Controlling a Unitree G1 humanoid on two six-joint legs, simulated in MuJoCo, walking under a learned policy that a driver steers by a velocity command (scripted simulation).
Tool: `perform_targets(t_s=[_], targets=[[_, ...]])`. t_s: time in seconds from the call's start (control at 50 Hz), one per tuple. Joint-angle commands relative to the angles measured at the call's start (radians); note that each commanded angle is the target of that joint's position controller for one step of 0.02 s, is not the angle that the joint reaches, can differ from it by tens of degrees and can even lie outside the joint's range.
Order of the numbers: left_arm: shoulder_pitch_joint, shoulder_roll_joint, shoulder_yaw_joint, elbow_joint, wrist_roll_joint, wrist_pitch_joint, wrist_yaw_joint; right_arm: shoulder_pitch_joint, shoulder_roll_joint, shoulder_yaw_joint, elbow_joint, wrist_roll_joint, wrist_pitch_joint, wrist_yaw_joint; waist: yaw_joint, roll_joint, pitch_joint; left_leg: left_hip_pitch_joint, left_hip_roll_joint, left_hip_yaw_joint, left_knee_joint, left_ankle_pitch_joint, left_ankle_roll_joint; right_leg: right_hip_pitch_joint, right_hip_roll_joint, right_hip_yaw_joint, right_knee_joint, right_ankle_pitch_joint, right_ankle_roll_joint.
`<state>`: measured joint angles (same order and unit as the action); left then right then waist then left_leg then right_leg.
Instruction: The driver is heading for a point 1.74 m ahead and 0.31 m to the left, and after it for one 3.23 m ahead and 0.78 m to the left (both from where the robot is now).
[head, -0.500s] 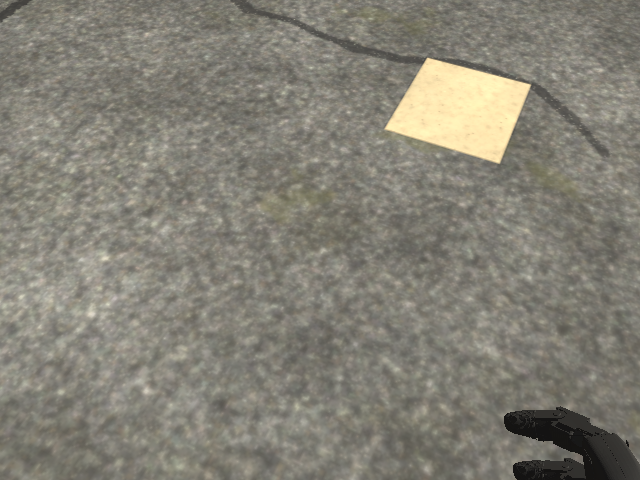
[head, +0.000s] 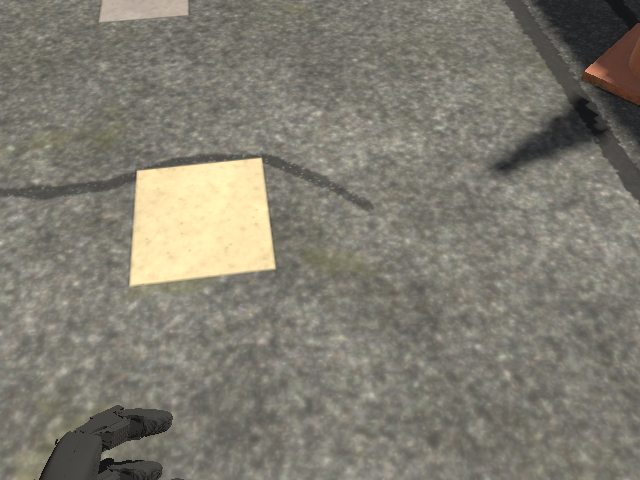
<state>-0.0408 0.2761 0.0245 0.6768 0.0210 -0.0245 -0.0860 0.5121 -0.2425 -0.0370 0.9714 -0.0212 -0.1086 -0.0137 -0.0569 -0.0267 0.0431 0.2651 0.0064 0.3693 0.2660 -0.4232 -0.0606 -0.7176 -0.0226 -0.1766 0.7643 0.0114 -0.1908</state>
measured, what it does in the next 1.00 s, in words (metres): walks ahead: right foot, then left foot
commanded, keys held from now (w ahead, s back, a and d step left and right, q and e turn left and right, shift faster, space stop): w+e+shift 0.18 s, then w+q+shift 0.82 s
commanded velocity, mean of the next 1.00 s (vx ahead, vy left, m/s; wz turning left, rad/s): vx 1.00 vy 0.00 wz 0.19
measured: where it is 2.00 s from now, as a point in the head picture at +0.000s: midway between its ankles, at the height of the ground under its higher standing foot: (179, 91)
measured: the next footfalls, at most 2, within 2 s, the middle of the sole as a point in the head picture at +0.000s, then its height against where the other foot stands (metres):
right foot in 0.06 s outside the picture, level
left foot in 0.50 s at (307, 369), level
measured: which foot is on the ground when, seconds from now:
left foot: down 0.00-0.06, up 0.08-0.48, down 0.50-0.94, up 0.96-1.00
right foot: up 0.00-0.04, down 0.06-0.52, up 0.54-0.92, down 0.94-1.00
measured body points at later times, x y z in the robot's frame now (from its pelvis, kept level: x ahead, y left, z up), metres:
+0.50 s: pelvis +0.48 -0.01 +0.00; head +0.51 -0.02 +0.45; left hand +0.51 +0.28 -0.13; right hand +0.64 -0.28 -0.09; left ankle +0.67 +0.03 -0.71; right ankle +0.21 -0.02 -0.69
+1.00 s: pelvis +0.96 -0.06 +0.01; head +1.00 -0.06 +0.45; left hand +1.16 +0.21 -0.05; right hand +1.01 -0.36 -0.11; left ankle +0.72 +0.01 -0.63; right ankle +1.08 -0.18 -0.71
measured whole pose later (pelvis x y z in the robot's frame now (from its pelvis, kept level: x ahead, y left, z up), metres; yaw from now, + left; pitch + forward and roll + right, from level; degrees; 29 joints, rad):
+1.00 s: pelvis +0.96 -0.06 +0.01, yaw +14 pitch +3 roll -1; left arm 0.02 0.27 -0.02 0.59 0.06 -0.10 0.01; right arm 0.42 -0.35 -0.09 0.82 0.01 -0.05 0.01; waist -0.11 0.03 0.02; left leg -0.17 -0.12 -0.18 1.05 -0.45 0.12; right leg -0.51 -0.02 0.01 0.61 -0.17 0.03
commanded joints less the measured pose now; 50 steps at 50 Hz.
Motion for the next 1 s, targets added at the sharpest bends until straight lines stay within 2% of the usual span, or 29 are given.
perform_targets(t_s=[0.02,0.04,0.06,0.08,0.1,0.12,0.14,0.18,0.2,0.24,0.3,0.36,0.42,0.46,0.48,0.5,0.52,0.54,0.56,0.6,0.66,0.74,0.84,0.9,0.92,0.94,0.96,0.98,1.0], targets=[[0.374,0.124,0.046,0.054,-0.001,-0.006,0.022,-0.150,-0.267,-0.057,-0.120,-0.008,0.023,-0.025,0.285,0.150,-0.097,-0.245,0.280,-0.072,0.432,1.539,0.074,0.515,0.114,-0.021,-0.016,-0.109,-0.063],[0.577,0.174,0.079,0.127,-0.004,-0.011,0.044,-0.190,-0.263,-0.060,-0.146,-0.015,0.041,-0.018,0.356,0.115,-0.194,-0.363,0.262,-0.099,0.742,1.340,0.094,0.767,0.136,0.044,-0.088,-0.168,-0.087],[0.535,0.220,0.115,0.131,-0.034,0.004,0.068,-0.230,-0.206,-0.057,-0.160,-0.011,0.042,-0.002,0.315,-0.078,-0.141,-0.636,0.064,-0.117,1.149,0.415,0.072,0.904,0.062,0.223,-0.167,-0.237,-0.114],[0.427,0.348,0.129,0.088,0.012,0.018,0.063,-0.145,-0.110,-0.027,-0.279,-0.009,0.019,0.007,0.124,-0.233,-0.209,-1.045,-0.042,-0.241,1.463,-0.086,0.015,1.125,-0.158,0.727,-0.225,-0.065,-0.297],[0.474,0.340,0.134,0.060,0.015,0.025,0.073,-0.234,-0.134,-0.015,-0.331,-0.001,-0.013,0.007,0.188,-0.073,-0.315,-1.163,-0.019,-0.429,1.459,-0.032,0.023,1.166,-0.235,0.963,-0.436,-0.331,-0.351],[0.455,0.267,0.122,0.080,0.007,0.017,0.084,-0.280,-0.154,-0.012,-0.329,-0.003,-0.030,0.008,0.159,0.064,-0.149,-1.185,0.041,-0.453,1.328,0.017,0.034,0.998,-0.236,0.950,-0.537,-0.413,-0.291],[0.425,0.215,0.106,0.096,0.000,0.006,0.088,-0.299,-0.149,-0.010,-0.332,-0.011,-0.028,0.010,0.096,0.125,-0.056,-1.118,0.082,-0.457,1.198,0.046,0.033,0.824,-0.196,0.868,-0.551,-0.367,-0.240],[0.361,0.171,0.087,0.080,-0.007,-0.027,0.095,-0.267,-0.134,-0.002,-0.314,-0.050,0.016,0.008,0.017,0.148,0.001,-0.968,0.122,-0.459,1.076,0.035,0.007,0.573,-0.112,0.715,-0.555,-0.224,-0.202],[0.348,0.139,0.072,0.080,-0.011,-0.043,0.094,-0.245,-0.118,0.002,-0.305,-0.055,0.039,0.014,-0.007,0.152,0.007,-0.916,0.147,-0.444,1.004,0.035,-0.003,0.488,-0.087,0.639,-0.567,-0.217,-0.186],[0.366,0.130,0.065,0.095,-0.011,-0.072,0.087,-0.316,-0.080,0.019,-0.332,-0.048,0.052,0.030,0.009,0.119,0.039,-0.868,0.166,-0.389,0.810,0.159,-0.005,0.383,-0.033,0.515,-0.620,-0.142,-0.157],[0.437,0.125,0.064,0.119,-0.025,-0.097,0.063,-0.465,-0.049,0.036,-0.372,-0.010,0.043,0.048,0.093,0.049,0.068,-0.791,0.152,-0.327,0.499,0.507,0.057,0.398,0.020,0.352,-0.662,0.056,-0.068],[0.505,0.144,0.061,0.146,-0.026,-0.113,0.062,-0.553,-0.067,0.029,-0.385,0.011,0.039,0.058,0.153,0.030,0.076,-0.797,0.108,-0.282,0.338,0.666,0.127,0.594,-0.040,0.305,-0.737,0.194,-0.007],[0.514,0.182,0.060,0.169,0.000,-0.110,0.085,-0.544,-0.110,0.011,-0.376,0.007,0.034,0.059,0.131,-0.009,0.027,-0.800,0.009,-0.241,0.271,0.549,0.180,0.842,-0.085,0.203,-0.644,0.639,0.048],[0.492,0.217,0.065,0.170,0.030,-0.091,0.108,-0.409,-0.154,-0.010,-0.340,0.008,0.039,0.056,0.043,-0.084,-0.074,-0.691,-0.078,-0.230,0.294,0.399,0.209,0.936,-0.126,0.160,-0.419,1.012,0.087],[0.453,0.225,0.068,0.160,0.048,-0.076,0.118,-0.229,-0.185,-0.026,-0.283,0.011,0.045,0.050,-0.042,-0.111,-0.153,-0.557,-0.109,-0.228,0.316,0.334,0.226,0.932,-0.137,0.143,-0.213,1.112,0.099],[0.378,0.233,0.070,0.138,0.052,-0.063,0.124,-0.003,-0.211,-0.045,-0.211,0.006,0.050,0.041,-0.165,-0.088,-0.220,-0.341,-0.100,-0.244,0.279,0.304,0.250,0.807,-0.117,0.095,0.098,1.042,0.112],[0.352,0.173,0.052,0.099,0.034,-0.072,0.118,0.140,-0.291,-0.078,-0.178,-0.007,0.063,0.027,-0.208,0.042,-0.278,-0.075,0.037,-0.473,0.325,0.073,0.331,0.477,-0.021,0.079,0.541,0.616,0.126],[0.429,0.071,0.027,0.056,-0.004,-0.098,0.086,0.058,-0.341,-0.093,-0.169,-0.008,0.072,0.037,-0.046,0.400,-0.329,0.148,0.251,-1.121,0.121,-0.023,0.501,0.019,0.178,0.170,0.851,-0.427,0.192],[0.355,0.106,0.011,0.025,0.010,-0.113,0.091,-0.051,-0.288,-0.090,-0.212,0.000,0.071,0.048,-0.057,0.198,-0.290,0.118,0.260,-1.214,0.018,-0.061,0.502,-0.096,0.106,0.294,0.860,-0.376,0.160],[0.251,0.119,-0.002,-0.006,0.026,-0.128,0.083,-0.082,-0.190,-0.069,-0.196,0.008,0.067,0.042,-0.004,-0.053,-0.115,-0.185,0.212,-1.011,-0.028,0.012,0.424,-0.037,-0.004,0.299,0.650,-0.282,0.150],[0.240,0.083,-0.022,-0.048,0.066,-0.073,0.073,-0.098,-0.171,-0.051,-0.176,0.015,0.045,0.030,0.086,-0.019,0.002,-0.476,0.098,-0.853,-0.079,0.125,0.390,0.044,-0.056,0.270,0.477,-0.338,0.194],[0.027,0.065,-0.048,-0.149,0.036,-0.058,0.053,-0.095,-0.203,-0.065,-0.194,0.022,0.026,0.032,0.046,0.037,0.087,-0.694,0.010,-0.739,-0.168,0.261,0.359,0.155,-0.062,0.185,0.090,-0.106,0.240],[-0.070,0.069,-0.049,-0.181,0.014,-0.066,0.057,-0.026,-0.240,-0.087,-0.186,0.037,0.030,0.033,-0.038,0.084,0.014,-0.493,0.018,-0.750,-0.069,0.613,0.275,0.283,0.005,0.177,-0.187,0.103,0.220],[0.075,0.144,-0.015,-0.143,0.012,-0.077,0.081,-0.047,-0.281,-0.097,-0.193,0.024,0.034,0.019,0.036,0.080,-0.111,-0.367,0.022,-0.760,0.192,0.898,0.217,0.494,0.060,0.190,-0.273,-0.074,0.194],[0.240,0.177,0.003,-0.106,0.010,-0.084,0.095,-0.091,-0.305,-0.102,-0.203,0.021,0.030,0.024,0.136,0.072,-0.208,-0.418,-0.009,-0.739,0.401,0.894,0.196,0.691,0.033,0.203,-0.275,-0.125,0.177],[0.463,0.241,0.033,-0.072,0.026,-0.087,0.118,-0.128,-0.245,-0.085,-0.226,0.018,0.017,0.028,0.235,0.027,-0.338,-0.562,-0.042,-0.695,0.686,0.697,0.190,0.947,-0.121,0.334,-0.237,-0.364,0.145],[0.525,0.313,0.056,-0.061,0.073,-0.084,0.123,-0.030,-0.066,-0.040,-0.267,0.063,0.012,0.022,0.171,-0.270,-0.502,-0.886,-0.154,-0.567,1.018,-0.090,0.166,1.245,-0.460,0.830,-0.344,-0.656,0.048],[0.470,0.305,0.070,-0.057,0.047,-0.069,0.115,-0.055,-0.126,-0.028,-0.290,0.049,0.029,0.018,0.150,-0.299,-0.505,-1.025,-0.080,-0.503,1.153,-0.050,0.179,1.187,-0.479,1.080,-0.466,-0.840,0.010],[0.382,0.197,0.051,-0.065,0.038,-0.065,0.112,-0.174,-0.180,-0.040,-0.279,0.022,0.044,0.018,0.159,-0.144,-0.304,-1.079,-0.022,-0.473,1.140,0.067,0.179,1.025,-0.404,0.895,-0.484,-0.804,0.037]])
